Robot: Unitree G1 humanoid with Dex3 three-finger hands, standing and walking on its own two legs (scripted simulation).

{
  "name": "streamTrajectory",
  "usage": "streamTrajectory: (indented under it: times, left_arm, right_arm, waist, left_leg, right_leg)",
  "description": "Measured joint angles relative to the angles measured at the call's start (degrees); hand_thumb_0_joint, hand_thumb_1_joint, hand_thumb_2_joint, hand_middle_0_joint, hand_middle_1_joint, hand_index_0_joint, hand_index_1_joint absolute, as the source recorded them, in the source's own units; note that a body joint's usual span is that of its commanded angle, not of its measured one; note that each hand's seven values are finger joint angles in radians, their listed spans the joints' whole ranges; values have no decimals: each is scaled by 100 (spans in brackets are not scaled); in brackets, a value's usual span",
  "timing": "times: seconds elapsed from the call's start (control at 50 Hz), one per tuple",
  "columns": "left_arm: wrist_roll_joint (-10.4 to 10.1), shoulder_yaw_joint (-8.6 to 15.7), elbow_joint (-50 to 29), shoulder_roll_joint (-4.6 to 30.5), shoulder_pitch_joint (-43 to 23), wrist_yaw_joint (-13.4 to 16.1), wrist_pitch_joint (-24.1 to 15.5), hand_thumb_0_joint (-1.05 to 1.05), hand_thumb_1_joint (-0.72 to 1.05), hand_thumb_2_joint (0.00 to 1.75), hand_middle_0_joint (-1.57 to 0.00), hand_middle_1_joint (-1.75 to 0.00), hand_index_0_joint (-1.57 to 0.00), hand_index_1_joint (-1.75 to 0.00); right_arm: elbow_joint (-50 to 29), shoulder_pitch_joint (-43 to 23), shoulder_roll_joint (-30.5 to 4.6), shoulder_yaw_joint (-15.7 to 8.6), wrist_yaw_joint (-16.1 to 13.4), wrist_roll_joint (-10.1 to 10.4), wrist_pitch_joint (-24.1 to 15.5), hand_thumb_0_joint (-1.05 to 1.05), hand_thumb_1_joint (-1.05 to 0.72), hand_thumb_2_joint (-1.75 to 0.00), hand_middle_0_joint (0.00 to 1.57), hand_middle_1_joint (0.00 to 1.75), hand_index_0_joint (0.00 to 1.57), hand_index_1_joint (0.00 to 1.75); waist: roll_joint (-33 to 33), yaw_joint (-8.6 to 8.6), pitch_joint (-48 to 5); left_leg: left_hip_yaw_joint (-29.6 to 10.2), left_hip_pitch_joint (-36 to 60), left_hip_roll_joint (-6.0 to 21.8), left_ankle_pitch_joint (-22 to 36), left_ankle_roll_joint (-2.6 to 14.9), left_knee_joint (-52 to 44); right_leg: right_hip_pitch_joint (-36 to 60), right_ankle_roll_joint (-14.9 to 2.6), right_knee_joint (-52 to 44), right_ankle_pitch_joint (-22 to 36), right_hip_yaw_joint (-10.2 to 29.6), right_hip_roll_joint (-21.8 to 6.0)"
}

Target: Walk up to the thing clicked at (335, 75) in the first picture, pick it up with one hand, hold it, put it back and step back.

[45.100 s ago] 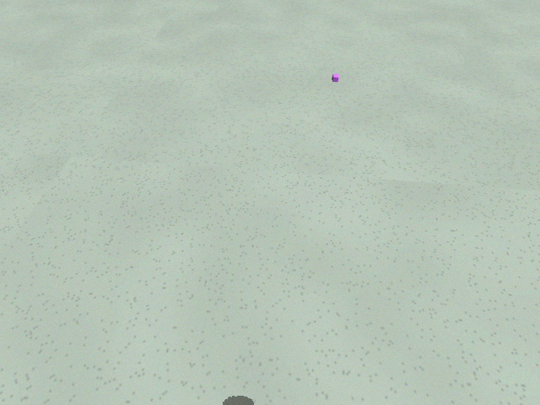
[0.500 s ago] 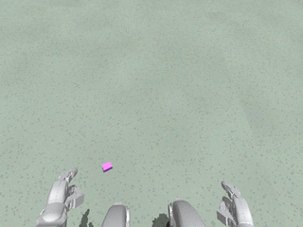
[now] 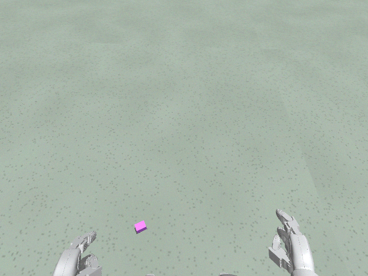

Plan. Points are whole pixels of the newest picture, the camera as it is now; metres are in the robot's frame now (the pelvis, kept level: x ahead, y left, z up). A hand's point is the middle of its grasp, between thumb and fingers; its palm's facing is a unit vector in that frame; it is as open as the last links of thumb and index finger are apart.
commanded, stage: home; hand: left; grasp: from above
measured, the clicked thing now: (140, 226) +0.47 +0.20 -0.70
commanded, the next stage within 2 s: stand in 1.76 s
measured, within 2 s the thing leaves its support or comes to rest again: neither
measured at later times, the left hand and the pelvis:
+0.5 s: hand (100, 267) +0.17 +0.18 -0.05, palm faces +0.02 -0.98 -0.21, open 7.4 cm; pelvis +0.00 +0.00 +0.00, yaw -1 degrees
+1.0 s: hand (100, 271) +0.16 +0.18 -0.05, palm faces +0.03 -0.98 -0.21, open 7.4 cm; pelvis +0.00 +0.00 +0.00, yaw +0 degrees
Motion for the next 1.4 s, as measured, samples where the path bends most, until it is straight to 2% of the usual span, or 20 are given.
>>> streamTrajectory:
  times: [0.42, 1.4]
  left_arm:
    - [-2, -11, -31, 26, -2, 14, -32, 1, 91, 90, -20, -30, -20, -30]
    - [-3, -12, -86, 52, 17, 11, -17, 1, 91, 90, -20, -30, -20, -30]
  right_arm:
    - [210, 205, 14, -17, 34, -8, 36, 1, -90, -90, 20, 30, 21, 30]
    - [132, 156, -7, -46, 4, 8, 14, 1, -90, -90, 20, 30, 21, 30]
  waist:
    - [35, -47, -9]
    - [20, -29, -9]
  left_leg:
    - [57, 41, 18, -57, 10, 21]
    - [33, -16, 37, -90, -19, 85]
  right_leg:
    - [17, 13, 17, -32, 58, 17]
    - [-51, -16, 109, -81, 41, 39]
